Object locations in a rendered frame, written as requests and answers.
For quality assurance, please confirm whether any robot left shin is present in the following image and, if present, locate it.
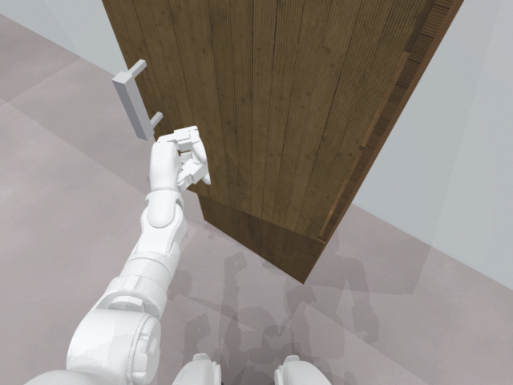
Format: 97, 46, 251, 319
192, 354, 211, 361

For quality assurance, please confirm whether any cupboard door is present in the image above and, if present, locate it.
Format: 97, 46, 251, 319
102, 0, 427, 240

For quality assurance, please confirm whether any robot left hand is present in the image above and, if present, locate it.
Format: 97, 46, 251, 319
150, 126, 211, 195

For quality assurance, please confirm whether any robot left upper arm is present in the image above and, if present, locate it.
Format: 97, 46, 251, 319
24, 308, 161, 385

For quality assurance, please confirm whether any robot left forearm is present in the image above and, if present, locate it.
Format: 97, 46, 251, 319
67, 189, 187, 367

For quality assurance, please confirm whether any robot right thigh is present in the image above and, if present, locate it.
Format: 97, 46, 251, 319
274, 361, 332, 385

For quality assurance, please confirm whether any handle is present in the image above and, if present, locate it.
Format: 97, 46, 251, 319
112, 59, 163, 141

